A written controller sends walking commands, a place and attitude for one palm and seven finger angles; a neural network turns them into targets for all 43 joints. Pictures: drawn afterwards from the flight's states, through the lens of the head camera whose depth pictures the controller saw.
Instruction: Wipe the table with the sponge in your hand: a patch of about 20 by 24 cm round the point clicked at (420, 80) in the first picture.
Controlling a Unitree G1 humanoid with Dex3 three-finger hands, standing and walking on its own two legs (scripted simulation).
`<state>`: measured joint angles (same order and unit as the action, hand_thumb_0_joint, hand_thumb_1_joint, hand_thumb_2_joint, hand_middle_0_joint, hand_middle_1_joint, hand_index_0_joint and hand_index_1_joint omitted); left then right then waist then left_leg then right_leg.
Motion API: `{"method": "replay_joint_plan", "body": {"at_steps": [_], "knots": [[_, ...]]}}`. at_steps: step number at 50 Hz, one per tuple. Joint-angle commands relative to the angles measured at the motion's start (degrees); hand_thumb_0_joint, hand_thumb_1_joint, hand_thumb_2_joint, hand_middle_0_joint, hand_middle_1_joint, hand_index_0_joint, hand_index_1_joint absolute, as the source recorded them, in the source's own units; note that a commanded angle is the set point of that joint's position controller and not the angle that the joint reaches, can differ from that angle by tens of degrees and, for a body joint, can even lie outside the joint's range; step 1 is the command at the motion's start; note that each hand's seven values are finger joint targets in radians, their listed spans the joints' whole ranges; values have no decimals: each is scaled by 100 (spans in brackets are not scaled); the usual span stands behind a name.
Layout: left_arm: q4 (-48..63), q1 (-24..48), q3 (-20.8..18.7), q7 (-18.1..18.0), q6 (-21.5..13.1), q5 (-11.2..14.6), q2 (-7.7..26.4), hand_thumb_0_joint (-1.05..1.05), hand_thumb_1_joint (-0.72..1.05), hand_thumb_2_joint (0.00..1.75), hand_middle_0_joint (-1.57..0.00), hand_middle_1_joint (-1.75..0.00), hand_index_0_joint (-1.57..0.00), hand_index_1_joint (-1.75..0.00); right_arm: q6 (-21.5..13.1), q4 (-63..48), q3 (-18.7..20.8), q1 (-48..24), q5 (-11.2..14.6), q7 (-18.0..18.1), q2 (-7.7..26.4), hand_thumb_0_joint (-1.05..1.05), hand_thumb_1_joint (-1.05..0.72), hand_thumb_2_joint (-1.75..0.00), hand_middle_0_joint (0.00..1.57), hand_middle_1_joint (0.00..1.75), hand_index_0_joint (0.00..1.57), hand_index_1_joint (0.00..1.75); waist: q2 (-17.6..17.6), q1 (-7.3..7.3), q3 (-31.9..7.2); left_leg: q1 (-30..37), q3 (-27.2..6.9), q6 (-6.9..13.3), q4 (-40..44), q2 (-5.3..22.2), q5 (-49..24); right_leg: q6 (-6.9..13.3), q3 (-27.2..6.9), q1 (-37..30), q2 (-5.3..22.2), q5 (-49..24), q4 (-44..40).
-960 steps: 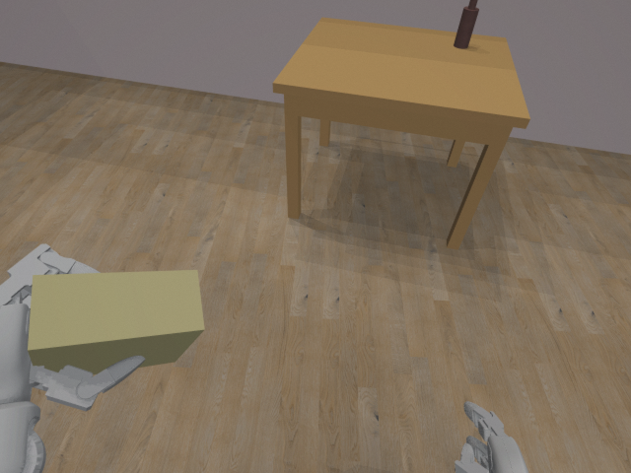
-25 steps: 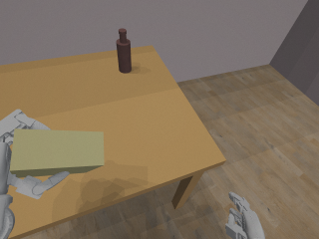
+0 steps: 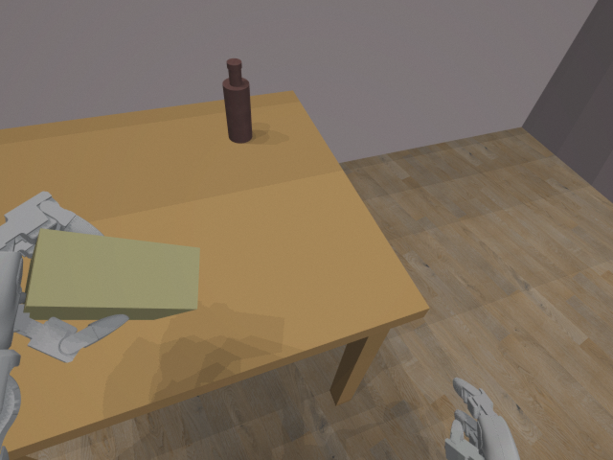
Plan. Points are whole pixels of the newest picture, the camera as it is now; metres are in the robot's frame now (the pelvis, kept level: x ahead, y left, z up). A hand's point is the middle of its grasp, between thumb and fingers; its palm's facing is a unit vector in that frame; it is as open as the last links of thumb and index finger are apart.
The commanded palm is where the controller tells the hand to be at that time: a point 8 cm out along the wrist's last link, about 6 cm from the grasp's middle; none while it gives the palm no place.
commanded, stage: come to a stop and stand still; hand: left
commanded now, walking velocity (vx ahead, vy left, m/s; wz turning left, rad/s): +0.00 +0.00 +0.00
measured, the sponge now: (133, 285) +0.25 +0.22 +0.14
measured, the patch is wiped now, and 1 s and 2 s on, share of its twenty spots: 0.00 0.00 0.00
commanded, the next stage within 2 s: look again from close up in 0.70 s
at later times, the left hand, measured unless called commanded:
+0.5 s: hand (63, 268) +0.24 +0.27 +0.17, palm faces +0.37 -0.85 -0.37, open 10.2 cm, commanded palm +0.18 +0.30 +0.17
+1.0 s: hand (76, 281) +0.23 +0.26 +0.16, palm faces +0.35 -0.86 -0.37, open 10.2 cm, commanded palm +0.18 +0.29 +0.17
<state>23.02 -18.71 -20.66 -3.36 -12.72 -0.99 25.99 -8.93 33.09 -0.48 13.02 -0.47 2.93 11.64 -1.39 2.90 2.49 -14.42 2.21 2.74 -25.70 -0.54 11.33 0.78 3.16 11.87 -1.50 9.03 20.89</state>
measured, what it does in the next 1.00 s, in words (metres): stands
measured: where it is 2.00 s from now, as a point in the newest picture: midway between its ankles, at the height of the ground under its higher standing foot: outside the picture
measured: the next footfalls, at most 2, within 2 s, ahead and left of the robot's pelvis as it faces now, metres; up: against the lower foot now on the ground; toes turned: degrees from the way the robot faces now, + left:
none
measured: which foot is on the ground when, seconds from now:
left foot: down 0.00-1.00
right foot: down 0.00-1.00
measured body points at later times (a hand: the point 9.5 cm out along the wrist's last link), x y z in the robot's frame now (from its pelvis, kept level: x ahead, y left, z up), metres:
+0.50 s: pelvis +0.02 +0.02 +0.00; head +0.05 +0.06 +0.44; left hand +0.21 +0.32 +0.18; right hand +0.19 -0.20 -0.07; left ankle +0.03 +0.08 -0.74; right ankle +0.02 -0.11 -0.74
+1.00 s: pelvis +0.01 +0.01 +0.00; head +0.03 +0.04 +0.45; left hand +0.21 +0.30 +0.18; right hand +0.19 -0.21 -0.07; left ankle +0.03 +0.08 -0.74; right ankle +0.02 -0.11 -0.74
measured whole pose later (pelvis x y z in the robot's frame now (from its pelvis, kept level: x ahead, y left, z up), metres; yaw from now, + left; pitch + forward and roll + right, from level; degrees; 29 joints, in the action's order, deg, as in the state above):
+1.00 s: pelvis +0.01 +0.01 +0.00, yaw -1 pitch -1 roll -1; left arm 25.9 -24.0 -19.7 -5.1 -12.3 2.3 21.2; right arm -7.1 32.7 -1.3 12.3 0.2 2.5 11.1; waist -1.7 1.8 2.3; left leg -12.1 3.6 3.7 -24.5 -1.6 12.1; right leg -0.2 1.7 10.6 -0.5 10.0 21.1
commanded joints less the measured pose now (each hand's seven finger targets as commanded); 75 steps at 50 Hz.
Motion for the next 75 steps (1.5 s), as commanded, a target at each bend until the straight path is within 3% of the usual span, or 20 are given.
{"method": "replay_joint_plan", "body": {"at_steps": [1,4,5,9,10,15,21,25,39,52,59,60,61,62,63,64,65,68,73,75], "knots": [[464,1233,-580,30,-502,369,493,0,10,130,-120,-160,-120,-160,-339,-875,355,-242,160,-144,686,0,-90,-90,20,30,20,30,1171,-111,-1461,554,-341,-164,213,443,-456,172,-1107,-344,681,-479,52],[1171,-56,-315,-34,-591,436,350,0,10,130,-120,-160,-120,-160,-388,-903,306,-469,174,-310,713,0,-90,-90,20,30,20,30,277,-24,-951,32,-478,-113,419,409,188,56,-1084,-451,676,55,-100],[1132,-387,-302,-71,-546,487,258,0,10,130,-120,-160,-120,-160,-409,-897,266,-640,213,-331,682,0,-90,-90,20,30,20,30,225,-40,-754,23,-533,-104,551,460,428,90,-954,-257,599,286,-120],[1096,-144,-844,-158,-595,431,799,0,10,130,-120,-160,-120,-160,-375,-887,236,-551,151,-191,714,0,-90,-90,20,30,20,30,-297,-65,-489,-182,-654,-100,643,450,793,63,-942,-39,533,752,-342],[1302,116,-1118,-192,-631,416,1078,0,10,130,-120,-160,-120,-160,-363,-868,229,-637,155,-157,740,0,-90,-90,20,30,20,30,42,-92,-487,-184,-678,-102,702,476,828,68,-865,-35,506,702,-266],[1740,470,-1037,-174,-749,414,1016,0,10,130,-120,-160,-120,-160,-471,-886,192,-604,141,-73,642,0,-90,-90,20,30,20,30,770,-111,-914,70,-787,-98,735,590,177,67,-638,-471,475,-199,268],[1784,131,-542,-202,-675,383,449,0,10,130,-120,-160,-120,-160,-533,-784,219,-458,93,-139,697,0,-90,-90,20,30,20,30,702,-121,-1072,463,-732,-288,552,699,-1161,58,-488,-469,450,-667,354],[1642,-15,-689,-238,-556,345,556,0,10,130,-120,-160,-120,-160,-438,-781,236,-529,119,-154,687,0,-90,-90,20,30,20,30,644,-129,-1009,596,-658,-457,487,724,-1874,44,-410,-387,391,-827,369],[1743,-6,-613,-238,-391,411,515,0,10,130,-120,-160,-120,-160,-182,-984,213,-561,87,-38,694,0,-90,-90,20,30,20,30,577,-170,-1022,377,-610,-380,594,634,-985,65,-545,-626,428,-948,49],[1577,8,-507,-291,-348,363,461,0,10,130,-120,-160,-120,-160,-181,-945,233,-604,113,3,731,0,-90,-90,20,30,20,30,587,-190,-748,88,-676,-262,843,600,56,49,-582,-532,427,-338,-146],[1591,-143,-542,-288,-331,388,470,0,10,130,-120,-160,-120,-160,-186,-915,266,-566,119,6,755,0,-90,-90,20,30,20,30,423,-208,-853,191,-636,-191,671,525,-86,81,-711,-514,480,-500,-255],[3836,4889,-1886,-326,-1113,325,4808,0,10,130,-120,-160,-120,-160,103,-1689,-817,465,706,382,1250,0,-90,-90,20,30,20,30,2120,-539,-1003,-1283,-1077,50,1070,666,1366,-339,-386,-1614,-116,431,903],[372,3269,-1782,-88,144,-436,2062,0,10,130,-120,-160,-120,-160,-153,-369,296,-690,-150,239,695,0,-90,-90,20,30,20,30,1632,20,-1171,495,-565,-464,556,421,204,175,-136,59,-169,328,992],[-91,2060,-743,4,549,106,1334,0,10,130,-120,-160,-120,-160,-189,-622,338,-484,-60,-57,1173,0,-90,-90,20,30,20,30,1213,-140,-1087,679,-781,-672,483,308,-804,248,131,519,-81,202,813],[402,1997,-941,208,729,332,1047,0,10,130,-120,-160,-120,-160,-219,-617,371,-616,-31,-98,1224,0,-90,-90,20,30,20,30,973,10,-1480,1063,-537,-538,247,307,-985,206,67,451,-50,-109,560],[228,1230,-1023,387,1070,603,1137,0,10,130,-120,-160,-120,-160,-186,-612,353,-670,43,-56,1228,0,-90,-90,20,30,20,30,940,184,-1542,1090,-381,-447,187,226,-1127,212,81,110,-4,-367,471],[-71,715,-680,546,1421,661,733,0,10,130,-120,-160,-120,-160,-131,-630,219,-923,160,-150,1135,0,-90,-90,20,30,20,30,703,162,-1244,872,-341,-458,222,222,-895,204,145,109,-71,-292,424],[684,220,-171,667,1591,111,778,0,10,130,-120,-160,-120,-160,-18,-805,146,-1133,178,-216,1102,0,-90,-90,20,30,20,30,300,111,-599,418,-351,-223,276,211,-662,132,179,247,-31,-253,444],[1406,647,-1036,177,608,-107,1560,0,10,130,-120,-160,-120,-160,37,-779,202,-1216,-14,-82,986,0,-90,-90,20,30,20,30,99,-36,-1055,285,-343,-134,-92,85,-28,29,60,534,-95,383,626],[1575,1245,-1464,-152,289,-254,2150,0,10,130,-120,-160,-120,-160,36,-627,217,-1191,-17,-47,956,0,-90,-90,20,30,20,30,618,-43,-1115,227,-353,-143,-190,53,390,36,-73,732,-104,717,667]]}}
